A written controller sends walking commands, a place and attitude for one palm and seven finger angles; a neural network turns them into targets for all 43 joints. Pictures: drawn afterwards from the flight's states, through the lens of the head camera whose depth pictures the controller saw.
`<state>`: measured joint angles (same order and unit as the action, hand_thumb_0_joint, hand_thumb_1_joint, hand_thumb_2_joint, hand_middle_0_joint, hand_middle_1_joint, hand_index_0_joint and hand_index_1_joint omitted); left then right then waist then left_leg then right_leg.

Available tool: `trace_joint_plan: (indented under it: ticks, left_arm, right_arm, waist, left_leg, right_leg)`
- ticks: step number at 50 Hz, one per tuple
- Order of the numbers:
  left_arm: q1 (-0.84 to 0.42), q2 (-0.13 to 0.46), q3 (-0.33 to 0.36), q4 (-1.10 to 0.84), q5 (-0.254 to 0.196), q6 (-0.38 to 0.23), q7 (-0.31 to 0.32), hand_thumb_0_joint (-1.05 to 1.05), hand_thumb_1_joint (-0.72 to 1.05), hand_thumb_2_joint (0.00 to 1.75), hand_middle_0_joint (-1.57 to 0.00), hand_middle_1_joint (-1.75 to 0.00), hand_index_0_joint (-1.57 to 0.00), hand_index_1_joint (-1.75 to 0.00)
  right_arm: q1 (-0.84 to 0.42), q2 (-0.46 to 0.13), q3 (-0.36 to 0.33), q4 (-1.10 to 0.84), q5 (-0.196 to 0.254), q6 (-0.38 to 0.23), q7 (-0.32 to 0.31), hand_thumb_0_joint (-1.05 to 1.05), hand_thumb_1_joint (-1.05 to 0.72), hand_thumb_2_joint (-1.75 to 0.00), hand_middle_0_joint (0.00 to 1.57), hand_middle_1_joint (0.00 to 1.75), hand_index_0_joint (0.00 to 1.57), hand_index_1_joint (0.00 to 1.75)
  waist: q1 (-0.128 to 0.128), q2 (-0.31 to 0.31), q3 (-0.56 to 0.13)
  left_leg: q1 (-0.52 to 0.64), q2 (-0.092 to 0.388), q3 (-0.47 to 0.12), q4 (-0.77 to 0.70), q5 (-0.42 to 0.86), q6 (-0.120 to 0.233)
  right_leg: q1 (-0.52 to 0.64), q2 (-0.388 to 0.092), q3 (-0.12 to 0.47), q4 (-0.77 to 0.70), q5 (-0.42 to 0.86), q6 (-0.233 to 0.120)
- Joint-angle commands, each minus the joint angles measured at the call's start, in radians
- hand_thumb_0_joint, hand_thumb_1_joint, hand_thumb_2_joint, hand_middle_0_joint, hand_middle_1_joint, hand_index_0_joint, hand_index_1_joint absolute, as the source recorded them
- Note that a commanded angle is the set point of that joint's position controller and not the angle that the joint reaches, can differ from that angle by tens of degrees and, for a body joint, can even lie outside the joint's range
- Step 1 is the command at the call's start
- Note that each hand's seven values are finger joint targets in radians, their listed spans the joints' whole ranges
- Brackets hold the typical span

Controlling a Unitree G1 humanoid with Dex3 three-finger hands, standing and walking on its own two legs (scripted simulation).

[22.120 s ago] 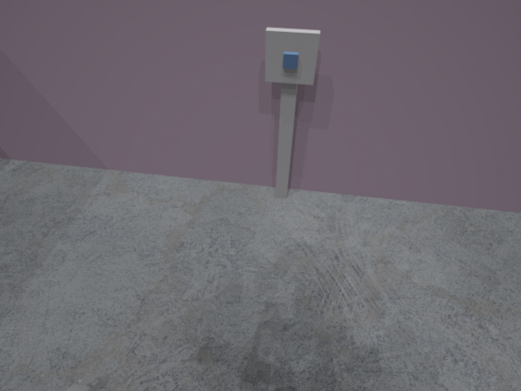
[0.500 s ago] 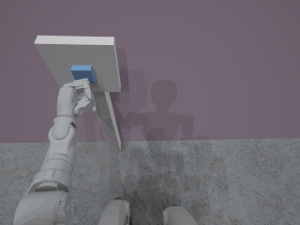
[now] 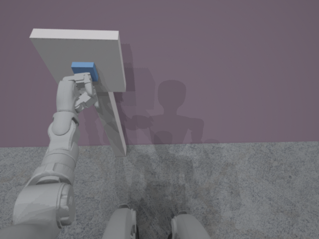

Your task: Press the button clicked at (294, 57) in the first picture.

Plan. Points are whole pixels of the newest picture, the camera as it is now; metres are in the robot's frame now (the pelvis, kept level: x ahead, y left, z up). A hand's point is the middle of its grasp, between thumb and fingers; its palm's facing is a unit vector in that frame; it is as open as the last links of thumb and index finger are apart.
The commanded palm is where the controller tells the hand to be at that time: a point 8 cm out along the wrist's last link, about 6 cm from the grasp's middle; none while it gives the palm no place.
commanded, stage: press the button with the knuckle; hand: left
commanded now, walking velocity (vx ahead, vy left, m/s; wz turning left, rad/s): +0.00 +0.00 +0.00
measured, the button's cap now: (85, 70) +0.51 +0.18 +0.09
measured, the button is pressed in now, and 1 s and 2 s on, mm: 1 1 0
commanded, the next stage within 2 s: hold the button down briefly in 0.30 s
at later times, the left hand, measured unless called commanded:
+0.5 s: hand (93, 92) +0.47 +0.16 +0.05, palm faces +0.02 -1.00 -0.04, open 3.4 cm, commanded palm +0.48 +0.19 +0.06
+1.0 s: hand (94, 94) +0.46 +0.16 +0.05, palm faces +0.03 -1.00 -0.03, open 3.5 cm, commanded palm +0.44 +0.19 +0.06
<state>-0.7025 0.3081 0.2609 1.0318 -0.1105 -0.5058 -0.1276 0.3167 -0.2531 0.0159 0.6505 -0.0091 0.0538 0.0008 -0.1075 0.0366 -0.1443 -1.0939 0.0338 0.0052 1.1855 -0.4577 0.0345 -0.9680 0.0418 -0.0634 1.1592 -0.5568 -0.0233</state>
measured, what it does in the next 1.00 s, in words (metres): stands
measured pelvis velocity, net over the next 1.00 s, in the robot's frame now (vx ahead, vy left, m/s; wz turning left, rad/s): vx -0.03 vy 0.01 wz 0.00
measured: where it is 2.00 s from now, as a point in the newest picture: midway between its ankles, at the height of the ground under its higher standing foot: outside the picture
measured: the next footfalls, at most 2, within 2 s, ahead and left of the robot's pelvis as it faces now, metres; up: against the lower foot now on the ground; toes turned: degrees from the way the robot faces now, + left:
none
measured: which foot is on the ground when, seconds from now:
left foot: down 0.00-1.00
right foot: down 0.00-1.00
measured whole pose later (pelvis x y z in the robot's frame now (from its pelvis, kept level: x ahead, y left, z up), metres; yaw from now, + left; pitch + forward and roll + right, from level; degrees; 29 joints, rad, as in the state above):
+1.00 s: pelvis -0.03 +0.01 -0.01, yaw +0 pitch +22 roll -5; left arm -0.86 0.37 0.23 1.15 -0.09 -0.48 -0.07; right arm 0.36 -0.27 0.03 0.66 -0.03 0.00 0.01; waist -0.15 0.04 -0.14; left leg -1.20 0.02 -0.03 1.22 -0.41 0.04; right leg -1.06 0.04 -0.09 1.19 -0.52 -0.02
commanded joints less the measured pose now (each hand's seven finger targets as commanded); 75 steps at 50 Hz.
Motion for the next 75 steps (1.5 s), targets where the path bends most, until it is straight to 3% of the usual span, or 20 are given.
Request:
trace_joint_plan:
  ticks: [1,2,4,6,9,12,19,23,29,32,35,39,41,43,46,47,55,62,65,75]
  left_arm:
    - [-0.527,0.231,0.052,-0.138,-0.005,-0.052,0.013,0.00,0.90,0.90,-1.30,-1.50,-1.30,-1.50]
    - [-0.547,0.255,0.061,-0.128,0.000,-0.050,0.011,0.00,0.90,0.90,-1.30,-1.50,-1.30,-1.50]
    - [-0.608,0.228,0.031,-0.154,0.001,-0.061,0.007,0.00,0.90,0.90,-1.30,-1.50,-1.30,-1.50]
    - [-0.597,0.256,0.057,-0.128,0.003,-0.059,0.007,0.00,0.90,0.90,-1.30,-1.50,-1.30,-1.50]
    - [-0.656,0.234,0.034,-0.106,0.002,-0.052,0.007,0.00,0.90,0.90,-1.30,-1.50,-1.30,-1.50]
    - [-0.706,0.281,0.053,-0.082,0.009,-0.040,0.019,0.00,0.90,0.90,-1.30,-1.50,-1.30,-1.50]
    - [-0.812,0.243,-0.002,-0.063,0.022,-0.034,0.043,0.00,0.90,0.90,-1.30,-1.50,-1.30,-1.50]
    - [-0.836,0.263,-0.008,-0.052,0.032,-0.028,0.057,0.00,0.90,0.90,-1.30,-1.50,-1.30,-1.50]
    - [-0.878,0.236,-0.042,-0.067,0.036,-0.031,0.062,0.00,0.90,0.90,-1.30,-1.50,-1.30,-1.50]
    - [-0.878,0.226,-0.053,-0.049,0.037,-0.023,0.065,0.00,0.90,0.90,-1.30,-1.50,-1.30,-1.50]
    - [-0.885,0.239,-0.045,-0.060,0.032,-0.024,0.069,0.00,0.90,0.90,-1.30,-1.50,-1.30,-1.50]
    - [-0.852,0.214,-0.046,-0.054,0.024,-0.019,0.066,0.00,0.90,0.90,-1.30,-1.50,-1.30,-1.50]
    - [-0.821,0.236,-0.027,-0.060,0.030,-0.022,0.061,0.00,0.90,0.90,-1.30,-1.50,-1.30,-1.50]
    - [-0.790,0.220,-0.025,-0.064,0.022,-0.020,0.061,0.00,0.90,0.90,-1.30,-1.50,-1.30,-1.50]
    - [-0.709,0.209,-0.019,-0.105,0.023,-0.034,0.056,0.00,0.90,0.90,-1.30,-1.50,-1.30,-1.50]
    - [-0.685,0.169,-0.047,-0.108,0.021,-0.033,0.053,0.00,0.90,0.90,-1.30,-1.50,-1.30,-1.50]
    - [-0.464,0.088,-0.066,-0.224,0.000,-0.054,0.052,0.00,0.90,0.90,-1.30,-1.50,-1.30,-1.50]
    - [-0.199,0.180,0.049,-0.299,-0.018,-0.045,0.067,0.00,0.90,0.90,-1.30,-1.50,-1.30,-1.50]
    - [-0.065,0.144,0.030,-0.424,-0.024,-0.063,0.057,0.00,0.90,0.90,-1.30,-1.50,-1.30,-1.50]
    - [0.149,0.020,-0.101,-0.645,-0.099,-0.026,-0.039,0.00,0.90,0.90,-1.30,-1.50,-1.30,-1.50]
  right_arm:
    - [0.114,-0.170,-0.058,-0.059,-0.003,-0.017,-0.014,0.00,-0.90,-0.90,0.20,0.30,0.20,0.30]
    - [0.113,-0.173,-0.055,-0.059,-0.002,-0.018,-0.016,0.00,-0.90,-0.90,0.20,0.30,0.20,0.30]
    - [0.116,-0.169,-0.053,-0.062,-0.005,-0.024,-0.015,0.00,-0.90,-0.90,0.20,0.30,0.20,0.30]
    - [0.122,-0.176,-0.054,-0.058,-0.007,-0.023,-0.013,0.00,-0.90,-0.90,0.20,0.30,0.20,0.30]
    - [0.134,-0.177,-0.053,-0.053,-0.009,-0.025,-0.013,0.00,-0.90,-0.90,0.20,0.30,0.20,0.30]
    - [0.138,-0.189,-0.051,-0.045,-0.008,-0.028,-0.018,0.00,-0.90,-0.90,0.20,0.30,0.20,0.30]
    - [0.150,-0.198,-0.046,-0.037,-0.013,-0.044,-0.023,0.00,-0.90,-0.90,0.20,0.30,0.20,0.30]
    - [0.147,-0.205,-0.042,-0.035,-0.013,-0.054,-0.025,0.00,-0.90,-0.90,0.20,0.30,0.20,0.30]
    - [0.153,-0.208,-0.040,-0.033,-0.018,-0.073,-0.023,0.00,-0.90,-0.90,0.20,0.30,0.20,0.30]
    - [0.151,-0.212,-0.039,-0.027,-0.018,-0.077,-0.023,0.00,-0.90,-0.90,0.20,0.30,0.20,0.30]
    - [0.150,-0.215,-0.038,-0.029,-0.017,-0.084,-0.025,0.00,-0.90,-0.90,0.20,0.30,0.20,0.30]
    - [0.154,-0.212,-0.038,-0.032,-0.020,-0.089,-0.020,0.00,-0.90,-0.90,0.20,0.30,0.20,0.30]
    - [0.153,-0.215,-0.044,-0.031,-0.020,-0.085,-0.017,0.00,-0.90,-0.90,0.20,0.30,0.20,0.30]
    - [0.149,-0.210,-0.045,-0.034,-0.020,-0.083,-0.013,0.00,-0.90,-0.90,0.20,0.30,0.20,0.30]
    - [0.148,-0.207,-0.050,-0.049,-0.019,-0.074,-0.004,0.00,-0.90,-0.90,0.20,0.30,0.20,0.30]
    - [0.143,-0.203,-0.051,-0.052,-0.019,-0.070,-0.001,0.00,-0.90,-0.90,0.20,0.30,0.20,0.30]
    - [0.122,-0.182,-0.065,-0.084,-0.006,-0.040,0.012,0.00,-0.90,-0.90,0.20,0.30,0.20,0.30]
    - [0.089,-0.162,-0.060,-0.132,0.001,-0.007,0.009,0.00,-0.90,-0.90,0.20,0.30,0.20,0.30]
    - [0.063,-0.146,-0.064,-0.163,0.005,-0.007,0.015,0.00,-0.90,-0.90,0.20,0.30,0.20,0.30]
    - [0.013,-0.138,-0.073,-0.173,0.029,-0.022,-0.002,0.00,-0.90,-0.90,0.20,0.30,0.20,0.30]
  waist:
    - [-0.067,0.012,-0.384]
    - [-0.069,0.022,-0.366]
    - [-0.074,0.083,-0.401]
    - [-0.067,0.091,-0.426]
    - [-0.097,0.078,-0.409]
    - [-0.108,0.078,-0.395]
    - [-0.148,0.095,-0.382]
    - [-0.151,0.104,-0.382]
    - [-0.159,0.137,-0.409]
    - [-0.165,0.134,-0.374]
    - [-0.167,0.132,-0.405]
    - [-0.154,0.126,-0.398]
    - [-0.133,0.136,-0.418]
    - [-0.127,0.129,-0.402]
    - [-0.092,0.142,-0.433]
    - [-0.094,0.145,-0.424]
    - [-0.045,0.075,-0.430]
    - [0.024,-0.036,-0.382]
    - [0.056,0.019,-0.439]
    - [0.028,-0.003,-0.372]
  left_leg:
    - [0.382,-0.015,-0.070,-0.110,0.167,0.003]
    - [0.358,-0.015,-0.070,-0.110,0.139,0.004]
    - [0.397,-0.017,-0.081,-0.111,0.145,0.002]
    - [0.416,-0.013,-0.087,-0.111,0.151,-0.002]
    - [0.404,-0.011,-0.097,-0.106,0.129,0.002]
    - [0.371,-0.010,-0.098,-0.106,0.065,0.004]
    - [0.382,-0.007,-0.139,-0.131,-0.052,0.003]
    - [0.355,-0.008,-0.140,-0.139,-0.132,0.003]
    - [0.391,-0.008,-0.164,-0.153,-0.164,0.001]
    - [0.387,-0.004,-0.173,-0.163,-0.196,-0.003]
    - [0.380,-0.008,-0.163,-0.153,-0.182,0.002]
    - [0.376,-0.012,-0.162,-0.158,-0.172,0.001]
    - [0.402,-0.008,-0.168,-0.160,-0.153,-0.005]
    - [0.397,-0.010,-0.158,-0.159,-0.136,-0.004]
    - [0.443,-0.007,-0.160,-0.167,-0.070,-0.011]
    - [0.465,-0.005,-0.164,-0.173,-0.059,-0.012]
    - [0.517,-0.006,-0.127,-0.179,0.094,-0.013]
    - [0.386,-0.025,-0.051,-0.164,0.212,-0.001]
    - [0.442,-0.026,-0.030,-0.160,0.317,-0.006]
    - [0.502,-0.021,-0.030,-0.159,0.380,-0.001]
  right_leg:
    - [0.009,0.015,0.051,-0.191,0.216,0.007]
    - [0.001,0.014,0.055,-0.192,0.190,0.006]
    - [-0.024,0.014,0.050,-0.181,0.183,0.000]
    - [-0.034,0.016,0.044,-0.176,0.179,-0.001]
    - [-0.068,0.017,0.040,-0.174,0.162,0.000]
    - [-0.080,0.017,0.047,-0.182,0.119,0.003]
    - [-0.166,0.013,0.034,-0.171,0.059,0.000]
    - [-0.174,0.010,0.038,-0.173,0.016,0.000]
    - [-0.206,0.008,0.032,-0.162,0.006,-0.005]
    - [-0.224,0.007,0.028,-0.165,-0.003,-0.004]
    - [-0.207,0.006,0.036,-0.170,0.000,-0.003]
    - [-0.194,0.004,0.031,-0.167,0.005,-0.005]
    - [-0.194,0.005,0.025,-0.161,0.016,-0.008]
    - [-0.180,0.005,0.025,-0.169,0.024,-0.008]
    - [-0.160,0.008,0.017,-0.159,0.056,-0.014]
    - [-0.170,0.008,0.013,-0.161,0.066,-0.015]
    - [-0.066,0.017,0.006,-0.184,0.146,-0.014]
    - [0.139,0.017,0.039,-0.203,0.281,0.000]
    - [0.191,0.015,0.046,-0.189,0.404,-0.002]
    - [0.205,0.010,0.045,-0.209,0.507,0.009]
